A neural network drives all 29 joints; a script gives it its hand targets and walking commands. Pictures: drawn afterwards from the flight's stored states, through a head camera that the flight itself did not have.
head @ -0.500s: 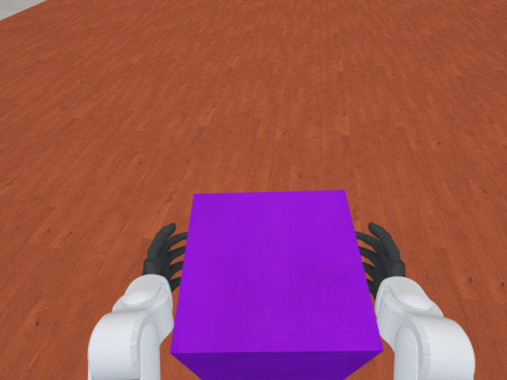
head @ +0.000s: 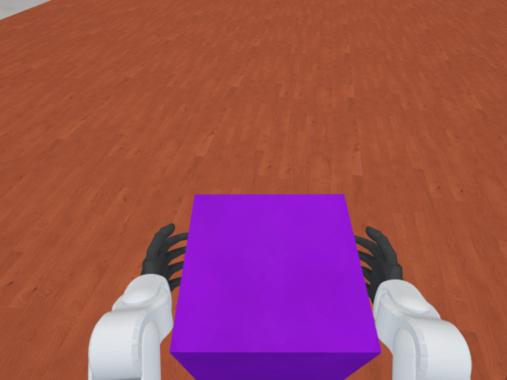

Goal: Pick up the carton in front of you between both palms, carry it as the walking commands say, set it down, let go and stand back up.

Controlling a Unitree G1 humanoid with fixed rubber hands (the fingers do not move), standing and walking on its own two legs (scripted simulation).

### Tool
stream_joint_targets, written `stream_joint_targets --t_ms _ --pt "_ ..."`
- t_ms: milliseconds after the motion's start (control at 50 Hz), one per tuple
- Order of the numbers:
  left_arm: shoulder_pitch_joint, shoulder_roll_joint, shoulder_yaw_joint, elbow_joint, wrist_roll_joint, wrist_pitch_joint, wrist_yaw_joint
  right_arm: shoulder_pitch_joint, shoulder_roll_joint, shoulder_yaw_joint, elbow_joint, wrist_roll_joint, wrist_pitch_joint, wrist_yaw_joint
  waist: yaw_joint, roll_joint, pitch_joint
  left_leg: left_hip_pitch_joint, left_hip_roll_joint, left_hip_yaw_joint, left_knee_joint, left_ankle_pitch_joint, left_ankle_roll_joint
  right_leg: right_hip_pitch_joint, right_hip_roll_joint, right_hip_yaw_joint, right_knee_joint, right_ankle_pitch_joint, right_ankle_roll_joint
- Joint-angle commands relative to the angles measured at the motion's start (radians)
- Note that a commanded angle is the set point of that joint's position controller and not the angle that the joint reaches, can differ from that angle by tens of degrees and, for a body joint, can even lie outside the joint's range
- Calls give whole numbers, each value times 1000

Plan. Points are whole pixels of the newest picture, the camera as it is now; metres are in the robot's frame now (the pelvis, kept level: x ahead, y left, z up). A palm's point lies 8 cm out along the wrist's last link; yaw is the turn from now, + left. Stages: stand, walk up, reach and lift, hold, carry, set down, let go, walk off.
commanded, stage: carry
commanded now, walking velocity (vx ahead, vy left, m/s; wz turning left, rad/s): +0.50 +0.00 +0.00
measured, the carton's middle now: (268, 297) +0.25 +0.00 +0.03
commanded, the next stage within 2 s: none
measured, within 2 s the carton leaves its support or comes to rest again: neither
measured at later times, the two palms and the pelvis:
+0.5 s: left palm (198, 132) +0.58 +0.14 +0.11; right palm (340, 134) +0.58 -0.16 +0.11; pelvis +0.34 -0.01 +0.00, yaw +1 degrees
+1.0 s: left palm (213, 67) +0.92 +0.15 +0.10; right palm (316, 67) +0.92 -0.15 +0.11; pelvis +0.69 +0.00 +0.00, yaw +0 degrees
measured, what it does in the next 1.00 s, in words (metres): walks ahead: right foot, then left foot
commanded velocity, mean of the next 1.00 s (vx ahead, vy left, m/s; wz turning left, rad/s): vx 0.50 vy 0.00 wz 0.00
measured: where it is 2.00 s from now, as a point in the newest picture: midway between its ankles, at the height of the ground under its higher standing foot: (259, 184)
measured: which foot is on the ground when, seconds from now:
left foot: down 0.00-0.04, up 0.06-0.54, down 0.56-1.00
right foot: up 0.00-0.02, down 0.04-0.58, up 0.60-1.00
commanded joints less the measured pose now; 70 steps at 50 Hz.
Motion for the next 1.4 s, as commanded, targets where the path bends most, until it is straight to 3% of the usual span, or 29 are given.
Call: stream_joint_targets --t_ms 0,20,40,80,120,140,240,420,480,500,520,540,560,580,620,660,740,900,960,980,1000,1020,1040,1060,1100,1140,1180,1300,1380 --pt "-348 -661 -587 -49 -260 8 -75 -388 632 587 -92 264 42 75 48 -76 -305 -401 90 49 731 592 -6 737 -123 233 -122 -195 -105" --pt "-354 -667 -592 -41 -265 6 -74 -386 652 602 -101 273 47 77 29 -330 -343 -699 -44 3 1007 -3 -26 881 -362 672 -252 -113 -228" --pt "-361 -696 -596 -43 -276 5 -79 -403 663 612 -88 279 47 82 30 -241 -309 -800 3 -113 1153 -69 6 856 -370 663 -263 15 -258" --pt "-396 -790 -618 -64 -290 -11 -97 -418 753 626 -72 280 32 100 22 -80 -264 -778 95 -162 1103 12 31 697 -312 438 -239 94 -173" --pt "-431 -852 -629 -72 -292 -30 -113 -433 818 646 -62 282 14 117 16 -52 -231 -717 126 -151 949 93 16 572 -263 324 -312 -17 -129" --pt "-432 -859 -638 -71 -297 -35 -121 -424 832 651 -57 274 6 120 17 -77 -219 -706 121 -121 909 108 11 541 -251 285 -333 -41 -126" --pt "-410 -814 -652 -69 -307 -36 -142 -370 819 633 -31 229 -6 108 16 -117 -131 -763 123 -47 629 243 -16 553 -208 162 -415 -65 -140" --pt "-360 -680 -592 -60 -272 0 -104 -387 708 616 -59 247 36 80 31 -161 -20 -726 58 82 317 357 -6 668 -157 32 -329 272 -111" --pt "-369 -675 -594 -63 -262 9 -96 -357 691 599 -36 255 41 81 -1 -138 -138 -368 -26 153 229 284 33 608 -110 -48 -10 533 -55" --pt "-385 -672 -602 -67 -263 10 -95 -361 696 593 -34 254 39 83 -26 -81 -218 -113 41 73 228 241 56 439 -78 -51 210 395 -27" --pt "-390 -692 -622 -95 -274 11 -97 -357 679 584 -39 253 34 84 -27 194 -336 127 332 -370 182 214 149 166 11 -47 547 58 21" --pt "-394 -712 -644 -96 -286 10 -104 -349 716 587 -29 260 27 87 -13 316 -339 221 442 -647 76 395 249 -83 117 67 757 -416 26" --pt "-388 -755 -657 -86 -290 -1 -111 -351 771 607 -30 274 18 99 -26 199 -335 208 429 -529 90 503 259 -134 52 157 853 -413 -8" --pt "-407 -800 -658 -75 -290 -14 -123 -359 817 623 -48 270 5 109 -26 117 -315 127 393 -427 113 587 201 -134 3 184 841 -401 -17" --pt "-421 -882 -682 -70 -290 -42 -140 -404 884 640 -63 276 -21 129 -17 53 -281 -23 345 -284 63 479 126 -63 -53 197 674 -276 -23" --pt "-399 -913 -688 -57 -279 -65 -145 -397 903 652 -64 279 -40 145 -8 94 -251 -96 319 -206 -3 341 93 -21 -42 146 533 -233 -16" --pt "-356 -892 -686 -50 -248 -80 -135 -357 849 654 -60 276 -47 158 -9 124 -162 -104 280 -103 -70 301 108 -47 -33 92 307 -116 5" --pt "-377 -725 -648 -85 -259 -28 -101 -344 687 607 -71 258 -4 114 -16 150 -13 -72 246 7 -17 467 85 6 14 -23 -7 2 -6" --pt "-348 -674 -612 -60 -266 -6 -90 -356 647 593 -79 249 21 87 12 108 -88 -137 198 86 256 713 39 299 87 -92 -87 -71 -30" --pt "-338 -664 -597 -53 -262 -1 -87 -359 633 592 -82 250 30 81 34 49 -184 -253 156 100 468 648 4 531 45 -26 -81 -117 -46" --pt "-330 -642 -589 -51 -259 2 -83 -370 633 594 -102 256 38 77 43 -199 -291 -478 67 96 796 362 -38 728 -215 382 -173 -199 -128" --pt "-336 -657 -595 -45 -270 1 -84 -373 643 608 -104 265 43 78 33 -359 -290 -744 -22 -4 990 -84 -38 837 -357 691 -275 -69 -231" --pt "-351 -703 -603 -61 -287 -1 -91 -394 678 627 -109 278 40 83 33 -245 -278 -819 36 -97 1115 -101 -12 824 -357 630 -264 64 -248" --pt "-356 -746 -611 -62 -295 -8 -100 -405 721 635 -97 283 35 92 28 -158 -268 -809 82 -122 1126 -69 2 750 -317 498 -227 178 -201" --pt "-412 -832 -633 -84 -303 -28 -117 -415 806 649 -75 278 15 109 25 -74 -243 -751 129 -145 973 43 8 627 -279 357 -269 130 -149" --pt "-422 -860 -650 -94 -313 -42 -133 -403 848 660 -70 266 -5 114 22 -105 -230 -728 122 -104 864 99 -5 585 -244 262 -314 79 -117" --pt "-396 -847 -651 -82 -313 -47 -143 -377 848 657 -59 242 -15 109 23 -137 -204 -744 120 -72 763 152 -13 593 -230 215 -353 40 -125" --pt "-382 -750 -639 -101 -307 -36 -139 -376 782 644 -80 231 -4 89 21 -153 -62 -747 87 32 435 314 -28 595 -171 71 -378 130 -121" --pt "-359 -685 -606 -90 -281 -14 -113 -383 718 630 -83 246 22 82 29 -166 -23 -692 59 81 323 355 -14 629 -163 32 -343 204 -105"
